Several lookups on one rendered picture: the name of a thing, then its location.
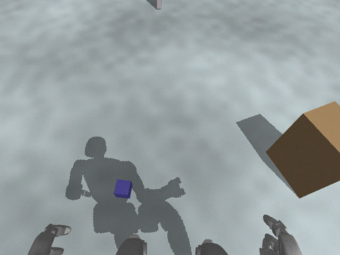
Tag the right robot hand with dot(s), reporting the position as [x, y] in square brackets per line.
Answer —
[286, 243]

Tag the left robot hand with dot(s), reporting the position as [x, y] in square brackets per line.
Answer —
[43, 242]

